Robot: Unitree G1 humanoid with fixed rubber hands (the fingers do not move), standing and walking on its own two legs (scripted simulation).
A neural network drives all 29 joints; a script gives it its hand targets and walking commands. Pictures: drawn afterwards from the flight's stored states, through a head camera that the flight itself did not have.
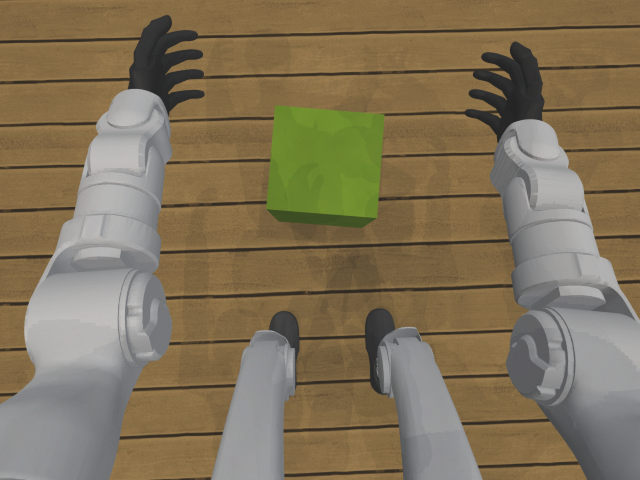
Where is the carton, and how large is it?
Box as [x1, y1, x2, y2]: [266, 105, 384, 227]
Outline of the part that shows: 275,105 266,209 278,220 292,222 361,227 376,218 384,114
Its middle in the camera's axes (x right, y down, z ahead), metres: +0.01 -0.14 +0.86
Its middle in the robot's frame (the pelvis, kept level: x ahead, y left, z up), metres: +0.54 +0.00 -0.53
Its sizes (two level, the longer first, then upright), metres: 0.210 0.200 0.250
